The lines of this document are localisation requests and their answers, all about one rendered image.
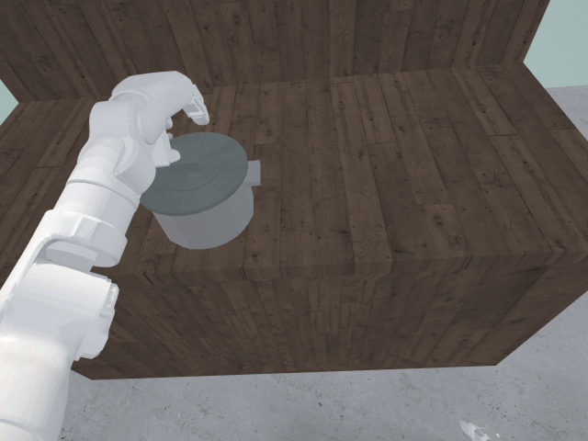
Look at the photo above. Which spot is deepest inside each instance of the table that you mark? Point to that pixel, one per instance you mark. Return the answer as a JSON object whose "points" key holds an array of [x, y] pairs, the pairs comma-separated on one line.
{"points": [[423, 198]]}

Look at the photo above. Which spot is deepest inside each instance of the lid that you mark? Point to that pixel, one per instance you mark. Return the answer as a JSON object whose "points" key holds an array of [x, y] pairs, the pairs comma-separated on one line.
{"points": [[224, 169]]}

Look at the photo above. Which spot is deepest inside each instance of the pot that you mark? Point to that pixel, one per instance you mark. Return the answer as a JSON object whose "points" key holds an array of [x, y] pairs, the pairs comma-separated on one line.
{"points": [[219, 225]]}

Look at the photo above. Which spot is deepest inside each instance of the robot right hand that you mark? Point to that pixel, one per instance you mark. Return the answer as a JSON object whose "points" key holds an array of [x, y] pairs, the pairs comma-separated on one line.
{"points": [[478, 431]]}

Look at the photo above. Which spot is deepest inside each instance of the knob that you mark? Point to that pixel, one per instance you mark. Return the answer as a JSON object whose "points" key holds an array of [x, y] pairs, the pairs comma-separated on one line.
{"points": [[191, 160]]}

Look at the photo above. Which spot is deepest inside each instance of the robot left forearm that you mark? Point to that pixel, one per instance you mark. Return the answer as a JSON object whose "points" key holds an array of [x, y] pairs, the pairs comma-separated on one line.
{"points": [[88, 224]]}

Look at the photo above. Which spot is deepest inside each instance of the robot left hand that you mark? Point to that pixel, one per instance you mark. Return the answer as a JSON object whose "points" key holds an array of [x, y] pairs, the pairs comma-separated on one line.
{"points": [[174, 91]]}

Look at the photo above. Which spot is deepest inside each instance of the robot left upper arm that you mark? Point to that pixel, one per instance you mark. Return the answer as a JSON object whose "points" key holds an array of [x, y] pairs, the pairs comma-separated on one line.
{"points": [[58, 314]]}

